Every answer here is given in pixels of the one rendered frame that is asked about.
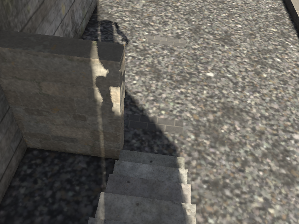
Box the stairs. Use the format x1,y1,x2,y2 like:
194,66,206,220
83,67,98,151
88,149,196,224

